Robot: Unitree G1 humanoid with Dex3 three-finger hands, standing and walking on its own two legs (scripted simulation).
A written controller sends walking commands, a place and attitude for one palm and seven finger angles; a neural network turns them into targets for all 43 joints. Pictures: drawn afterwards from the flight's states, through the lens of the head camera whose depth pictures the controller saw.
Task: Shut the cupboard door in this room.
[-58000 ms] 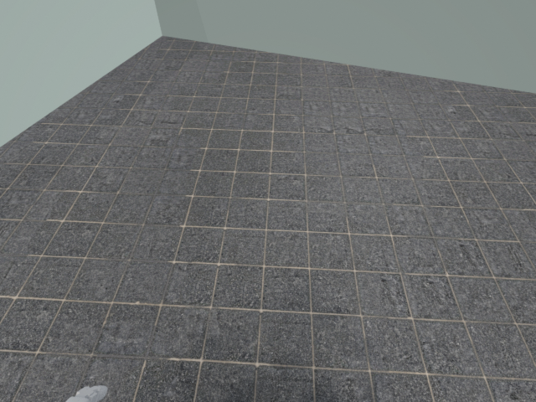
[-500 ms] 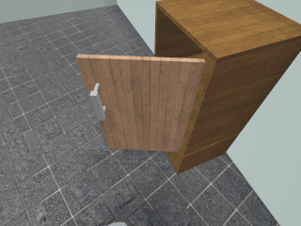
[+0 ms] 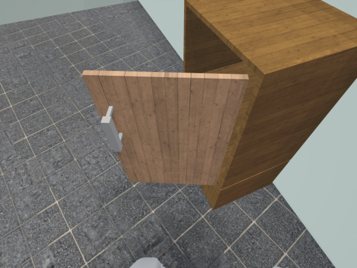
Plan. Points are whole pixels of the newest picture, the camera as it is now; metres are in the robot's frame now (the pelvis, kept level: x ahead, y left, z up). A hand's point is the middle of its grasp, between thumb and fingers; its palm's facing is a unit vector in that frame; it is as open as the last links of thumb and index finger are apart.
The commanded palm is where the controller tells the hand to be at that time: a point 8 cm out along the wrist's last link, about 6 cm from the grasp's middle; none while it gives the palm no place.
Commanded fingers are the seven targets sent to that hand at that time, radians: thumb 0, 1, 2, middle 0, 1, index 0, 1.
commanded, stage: come to a stop and stand still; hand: left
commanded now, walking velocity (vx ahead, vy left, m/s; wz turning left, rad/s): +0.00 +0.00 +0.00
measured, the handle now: (114, 129) +0.46 +0.23 -0.02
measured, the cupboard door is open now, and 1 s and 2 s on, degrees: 64 64 64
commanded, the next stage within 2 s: look again from close up in 0.88 s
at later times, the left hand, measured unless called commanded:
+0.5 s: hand out of the picture +0.03 +0.25 -0.16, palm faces -0.03 -0.97 -0.22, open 7.4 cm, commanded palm none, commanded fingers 0.00 0.90 0.90 -0.20 -0.30 -0.20 -0.30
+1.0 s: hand out of the picture -0.06 +0.24 -0.18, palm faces -0.01 -0.99 -0.15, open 7.4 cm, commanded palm none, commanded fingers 0.00 0.90 0.90 -0.20 -0.30 -0.20 -0.30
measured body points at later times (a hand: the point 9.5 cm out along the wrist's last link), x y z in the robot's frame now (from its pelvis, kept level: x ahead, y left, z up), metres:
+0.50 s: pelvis -0.04 +0.06 +0.00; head -0.04 +0.07 +0.45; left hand +0.03 +0.30 -0.14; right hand -0.01 -0.17 -0.14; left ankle +0.00 +0.10 -0.73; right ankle -0.04 -0.09 -0.73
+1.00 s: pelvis -0.03 +0.08 +0.01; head -0.03 +0.10 +0.46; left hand -0.06 +0.29 -0.16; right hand +0.00 -0.16 -0.13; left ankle +0.00 +0.10 -0.73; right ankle -0.04 -0.09 -0.73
